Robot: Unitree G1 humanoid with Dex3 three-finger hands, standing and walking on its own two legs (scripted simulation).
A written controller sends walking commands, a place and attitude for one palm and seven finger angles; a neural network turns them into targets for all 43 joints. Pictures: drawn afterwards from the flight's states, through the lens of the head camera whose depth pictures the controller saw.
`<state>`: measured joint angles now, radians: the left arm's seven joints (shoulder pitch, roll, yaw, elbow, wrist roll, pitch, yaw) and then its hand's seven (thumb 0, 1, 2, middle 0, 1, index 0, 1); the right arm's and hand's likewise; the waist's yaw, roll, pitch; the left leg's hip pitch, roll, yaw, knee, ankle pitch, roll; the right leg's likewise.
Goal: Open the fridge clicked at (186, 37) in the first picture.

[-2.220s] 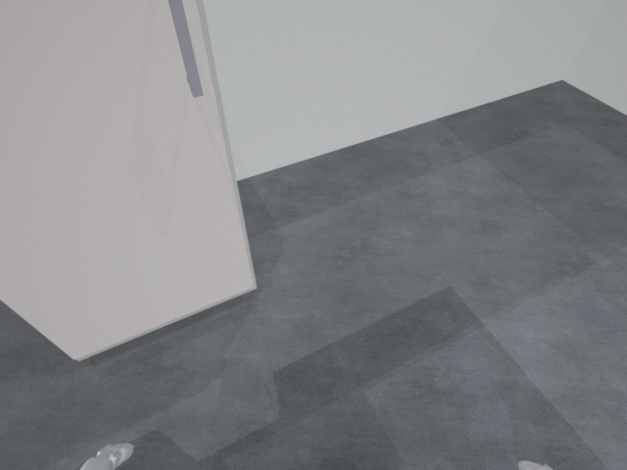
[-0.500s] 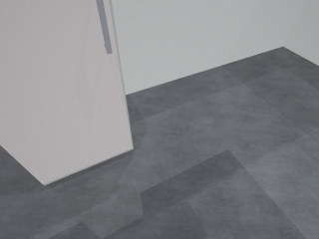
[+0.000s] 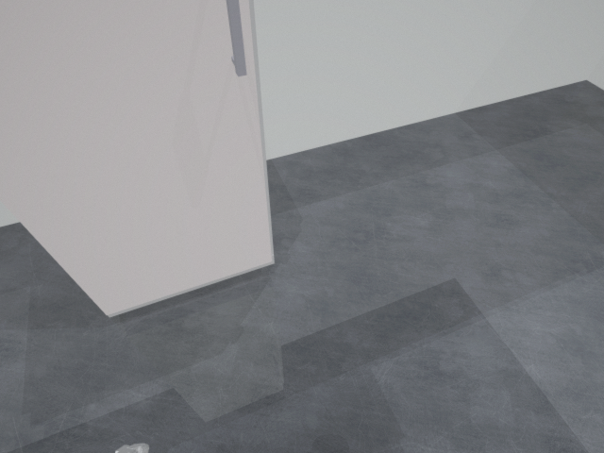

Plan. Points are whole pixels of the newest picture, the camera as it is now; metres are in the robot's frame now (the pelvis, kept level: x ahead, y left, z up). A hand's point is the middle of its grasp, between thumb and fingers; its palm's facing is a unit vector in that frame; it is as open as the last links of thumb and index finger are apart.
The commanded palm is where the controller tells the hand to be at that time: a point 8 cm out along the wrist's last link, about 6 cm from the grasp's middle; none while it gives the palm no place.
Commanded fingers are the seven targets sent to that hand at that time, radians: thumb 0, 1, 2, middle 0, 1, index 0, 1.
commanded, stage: turn to face it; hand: right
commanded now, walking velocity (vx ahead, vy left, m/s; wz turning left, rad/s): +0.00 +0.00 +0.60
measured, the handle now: (230, 8) +0.78 +0.17 +0.21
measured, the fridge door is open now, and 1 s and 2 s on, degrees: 0 0 0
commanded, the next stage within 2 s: take the last steps up to it in 0.74 s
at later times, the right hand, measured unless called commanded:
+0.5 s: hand out of the picture +0.06 -0.16 -0.15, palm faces -0.15 +0.95 -0.26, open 7.4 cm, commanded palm none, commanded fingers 0.00 -0.90 -0.90 0.20 0.30 0.20 0.30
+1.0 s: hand out of the picture +0.11 -0.25 -0.17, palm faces -0.38 +0.91 -0.16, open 7.4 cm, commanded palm none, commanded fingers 0.00 -0.90 -0.90 0.20 0.30 0.20 0.30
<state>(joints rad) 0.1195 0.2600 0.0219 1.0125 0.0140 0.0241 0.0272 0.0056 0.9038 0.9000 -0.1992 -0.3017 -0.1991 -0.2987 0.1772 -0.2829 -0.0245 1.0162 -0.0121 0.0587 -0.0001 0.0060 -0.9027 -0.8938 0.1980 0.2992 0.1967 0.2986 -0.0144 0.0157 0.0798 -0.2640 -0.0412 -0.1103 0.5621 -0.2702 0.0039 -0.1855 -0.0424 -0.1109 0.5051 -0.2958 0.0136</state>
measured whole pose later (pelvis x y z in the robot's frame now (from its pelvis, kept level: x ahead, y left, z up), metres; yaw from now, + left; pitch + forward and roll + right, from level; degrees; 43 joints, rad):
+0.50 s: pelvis -0.02 +0.03 +0.01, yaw +14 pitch +1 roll -1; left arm 0.14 0.26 0.07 0.97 0.02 0.06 0.04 0.01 0.91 0.90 -0.20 -0.30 -0.20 -0.30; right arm 0.27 -0.18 -0.06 0.94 -0.01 0.03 -0.01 0.01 -0.90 -0.89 0.20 0.30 0.20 0.30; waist -0.03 -0.03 0.06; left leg -0.28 -0.11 -0.09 0.42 -0.15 0.08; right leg -0.47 -0.05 0.04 1.07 -0.33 0.08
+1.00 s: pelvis -0.01 -0.08 +0.01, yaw +25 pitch +0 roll +4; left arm 0.33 0.15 0.01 1.00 0.02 -0.02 0.04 0.01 0.90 0.90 -0.20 -0.30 -0.20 -0.30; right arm 0.26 -0.26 -0.09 0.99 -0.03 0.06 0.01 0.01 -0.91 -0.89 0.20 0.30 0.19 0.30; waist 0.01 0.04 -0.01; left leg -0.49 -0.02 -0.07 1.11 -0.28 -0.05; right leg -0.16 -0.01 -0.10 0.39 -0.24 -0.09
